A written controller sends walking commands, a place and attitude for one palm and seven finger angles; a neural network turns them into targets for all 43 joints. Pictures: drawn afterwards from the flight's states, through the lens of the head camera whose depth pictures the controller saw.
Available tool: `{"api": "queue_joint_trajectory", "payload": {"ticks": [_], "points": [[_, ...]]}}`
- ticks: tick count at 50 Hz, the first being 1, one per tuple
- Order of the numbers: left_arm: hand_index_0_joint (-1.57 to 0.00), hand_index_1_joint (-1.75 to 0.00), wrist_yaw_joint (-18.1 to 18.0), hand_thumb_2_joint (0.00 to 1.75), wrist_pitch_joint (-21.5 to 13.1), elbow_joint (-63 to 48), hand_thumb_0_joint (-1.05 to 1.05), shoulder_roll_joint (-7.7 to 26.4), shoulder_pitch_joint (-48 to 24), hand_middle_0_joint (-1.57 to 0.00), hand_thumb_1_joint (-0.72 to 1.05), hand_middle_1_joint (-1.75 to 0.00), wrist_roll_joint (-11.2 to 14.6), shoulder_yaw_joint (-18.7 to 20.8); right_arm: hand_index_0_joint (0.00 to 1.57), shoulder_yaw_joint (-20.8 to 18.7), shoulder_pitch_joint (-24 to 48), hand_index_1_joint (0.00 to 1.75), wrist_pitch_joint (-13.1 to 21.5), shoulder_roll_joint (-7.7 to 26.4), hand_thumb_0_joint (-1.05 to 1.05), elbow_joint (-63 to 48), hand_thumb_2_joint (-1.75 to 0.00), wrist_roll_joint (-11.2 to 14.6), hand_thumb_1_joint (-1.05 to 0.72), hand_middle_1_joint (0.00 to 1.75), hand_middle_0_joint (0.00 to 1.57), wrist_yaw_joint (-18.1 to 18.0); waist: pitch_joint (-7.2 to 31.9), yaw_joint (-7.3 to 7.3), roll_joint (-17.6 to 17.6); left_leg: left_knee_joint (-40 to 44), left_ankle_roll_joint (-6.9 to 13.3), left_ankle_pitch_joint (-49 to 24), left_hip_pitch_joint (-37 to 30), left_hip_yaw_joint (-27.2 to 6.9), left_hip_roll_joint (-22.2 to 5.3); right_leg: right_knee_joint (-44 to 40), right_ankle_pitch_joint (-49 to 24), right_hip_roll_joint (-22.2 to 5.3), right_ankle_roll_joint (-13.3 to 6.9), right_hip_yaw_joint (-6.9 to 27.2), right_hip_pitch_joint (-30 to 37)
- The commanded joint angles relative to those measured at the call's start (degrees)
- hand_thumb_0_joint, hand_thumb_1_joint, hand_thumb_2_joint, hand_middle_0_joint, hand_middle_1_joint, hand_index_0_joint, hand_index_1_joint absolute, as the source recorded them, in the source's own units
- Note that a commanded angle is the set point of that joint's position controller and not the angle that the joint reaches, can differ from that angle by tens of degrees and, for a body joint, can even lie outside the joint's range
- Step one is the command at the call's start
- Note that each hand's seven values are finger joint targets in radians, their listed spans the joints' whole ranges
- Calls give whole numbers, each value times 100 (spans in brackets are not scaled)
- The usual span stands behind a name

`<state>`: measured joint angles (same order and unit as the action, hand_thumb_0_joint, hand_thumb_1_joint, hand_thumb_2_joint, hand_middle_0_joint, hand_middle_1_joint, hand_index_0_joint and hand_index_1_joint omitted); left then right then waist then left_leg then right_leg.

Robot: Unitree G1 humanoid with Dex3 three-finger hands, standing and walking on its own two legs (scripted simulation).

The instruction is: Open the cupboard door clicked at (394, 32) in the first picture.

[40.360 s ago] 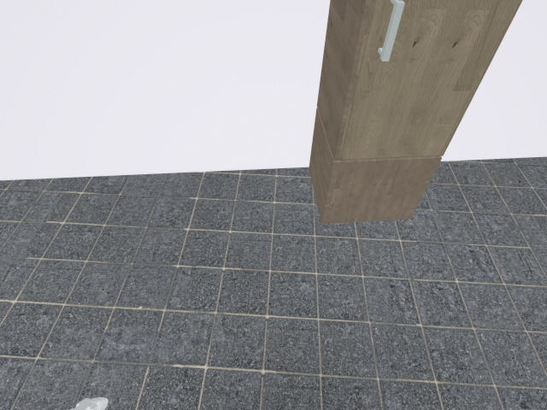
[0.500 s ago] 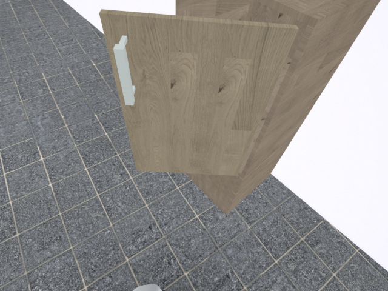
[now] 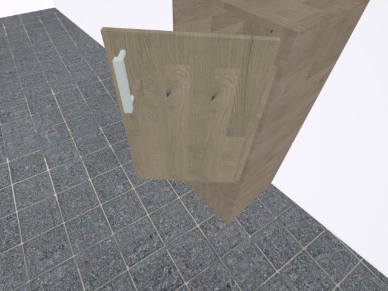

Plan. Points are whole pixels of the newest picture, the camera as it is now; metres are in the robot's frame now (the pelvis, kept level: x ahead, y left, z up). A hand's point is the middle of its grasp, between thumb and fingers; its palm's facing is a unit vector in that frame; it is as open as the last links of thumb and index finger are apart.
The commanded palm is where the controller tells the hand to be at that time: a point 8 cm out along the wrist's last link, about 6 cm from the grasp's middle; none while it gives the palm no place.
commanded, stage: come to a stop and stand still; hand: left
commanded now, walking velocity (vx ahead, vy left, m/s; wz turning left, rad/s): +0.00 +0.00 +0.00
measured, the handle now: (125, 82) +0.55 +0.22 +0.13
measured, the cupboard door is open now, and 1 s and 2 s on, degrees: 47 47 47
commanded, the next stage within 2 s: look again from close up in 0.36 s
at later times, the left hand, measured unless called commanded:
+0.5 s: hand out of the picture -0.02 +0.19 -0.17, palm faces +0.00 -0.97 -0.24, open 7.4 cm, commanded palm none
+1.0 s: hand out of the picture +0.03 +0.16 -0.17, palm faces -0.01 -0.98 -0.21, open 7.4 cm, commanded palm none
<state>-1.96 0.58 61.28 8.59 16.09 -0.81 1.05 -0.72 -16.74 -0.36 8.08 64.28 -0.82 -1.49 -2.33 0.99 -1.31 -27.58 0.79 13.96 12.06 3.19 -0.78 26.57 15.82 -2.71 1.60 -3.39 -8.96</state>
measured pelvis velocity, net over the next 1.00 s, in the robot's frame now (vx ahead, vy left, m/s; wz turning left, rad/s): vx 0.01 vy -0.02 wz -0.02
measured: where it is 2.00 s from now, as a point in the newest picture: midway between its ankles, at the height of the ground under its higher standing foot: outside the picture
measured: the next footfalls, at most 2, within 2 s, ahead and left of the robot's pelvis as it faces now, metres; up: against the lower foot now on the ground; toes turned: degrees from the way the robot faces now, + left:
none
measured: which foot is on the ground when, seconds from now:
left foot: down 0.00-1.00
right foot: down 0.00-1.00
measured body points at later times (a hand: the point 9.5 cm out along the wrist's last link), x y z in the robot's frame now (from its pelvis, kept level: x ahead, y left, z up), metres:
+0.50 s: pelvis -0.01 +0.01 +0.00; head -0.01 +0.00 +0.45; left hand -0.02 +0.25 -0.15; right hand +0.00 -0.22 -0.16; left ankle +0.01 +0.11 -0.74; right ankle -0.02 -0.13 -0.74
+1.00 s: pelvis +0.01 -0.02 +0.00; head +0.02 -0.02 +0.45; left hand +0.03 +0.21 -0.16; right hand +0.03 -0.25 -0.16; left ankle +0.01 +0.11 -0.74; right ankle -0.02 -0.13 -0.74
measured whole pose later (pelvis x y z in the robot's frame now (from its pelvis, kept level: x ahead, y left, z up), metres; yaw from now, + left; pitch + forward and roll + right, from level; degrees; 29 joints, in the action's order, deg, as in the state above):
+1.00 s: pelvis +0.01 -0.02 +0.00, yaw -1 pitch -1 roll +0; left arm -1.6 -1.0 62.5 10.3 14.1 -0.8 -1.0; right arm 0.6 -12.2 1.1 10.0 64.1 -0.8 -1.1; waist -2.4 0.6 -0.6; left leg -25.3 -0.6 13.4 11.0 3.8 -1.8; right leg 26.4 16.3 -1.6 0.1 -2.7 -9.3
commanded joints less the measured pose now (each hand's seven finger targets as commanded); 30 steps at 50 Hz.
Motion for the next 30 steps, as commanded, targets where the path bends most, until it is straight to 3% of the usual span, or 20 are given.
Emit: {"api": "queue_joint_trajectory", "payload": {"ticks": [1, 3, 4, 5, 6, 7, 11, 14, 15, 18, 30], "points": [[-20, -30, -21, 90, -60, 22, 0, 437, 465, -20, 90, -30, 10, 71, 20, -85, -85, 30, 111, 542, 0, -192, -90, 30, -90, 30, 20, -51, 32, 34, 276, 726, 78, -1468, -46, -535, -614, -522, -955, -377, -181, 335, 52], [-20, -30, -21, 90, -57, 53, 0, 409, 462, -20, 90, -30, 0, 45, 20, -90, -96, 30, 85, 504, 0, -150, -90, 32, -90, 30, 20, -42, -137, 11, 162, 825, 60, -967, 49, -527, -573, -641, -729, -368, -172, 361, -36], [-20, -30, -254, 90, -218, 170, 0, 586, 705, -20, 90, -30, -81, -42, 20, -36, 265, 30, 221, 721, 0, -558, -90, 81, -90, 30, 20, 10, -219, 61, 473, -321, -77, -1674, 151, -387, -551, -559, -2150, -607, -275, 658, -290], [-20, -30, -191, 90, -250, -119, 0, 842, 381, -20, 90, -30, -13, 6, 20, -37, -132, 30, 173, 502, 0, -614, -90, 33, -90, 30, 20, 52, 120, -238, 642, 34, -59, -193, 134, -450, -397, -457, -320, -674, -440, 628, -358], [-20, -30, -141, 90, -217, -215, 0, 772, 215, -20, 90, -30, -29, 3, 20, -39, -295, 30, 160, 601, 0, -631, -90, -6, -90, 30, 20, 73, -12, -249, 641, 236, 17, 347, 454, -598, -426, -244, 608, -422, -445, 448, -544], [-20, -30, -112, 90, -215, -243, 0, 664, 255, -20, 90, -30, -56, -8, 20, -33, -270, 30, 200, 600, 0, -693, -90, -47, -90, 30, 20, 86, 26, -165, 968, 371, 94, 47, 570, -752, -500, -58, 296, -306, -424, 303, -477], [-20, -30, -44, 90, -175, -202, 0, 503, 422, -20, 90, -30, -39, -83, 20, -45, -172, 30, 180, 717, 0, -886, -90, 0, -90, 30, 20, 63, -229, -102, 180, 769, 220, 788, 785, -907, -502, -82, 498, -199, -358, 261, -525], [-20, -30, -20, 90, -166, -210, 0, 559, 434, -20, 90, -30, -39, -85, 20, -40, -148, 30, 173, 760, 0, -870, -90, -9, -90, 30, 20, 73, -357, -82, 160, 903, 211, 983, 806, -870, -453, -144, 565, -228, -338, 320, -601], [-20, -30, -19, 90, -164, -224, 0, 577, 427, -20, 90, -30, -43, -84, 20, -45, -159, 30, 168, 774, 0, -862, -90, -7, -90, 30, 20, 75, -412, -95, 27, 916, 206, 978, 782, -860, -444, -180, 599, -233, -335, 348, -659], [-20, -30, -9, 90, -181, -219, 0, 636, 447, -20, 90, -30, -35, -80, 20, -26, -161, 30, 190, 807, 0, -791, -90, -10, -90, 30, 20, 76, -303, -87, 142, 941, 206, 751, 628, -801, -450, -218, 402, -261, -331, 382, -611], [-20, -30, 11, 90, -220, -122, 0, 824, 302, -20, 90, -30, -7, -86, 20, 5, 31, 30, 226, 830, 0, -502, -90, 14, -90, 30, 20, 62, -109, -83, 30, 701, 122, -324, 54, -474, -448, -485, -141, -391, -308, 546, -566]]}}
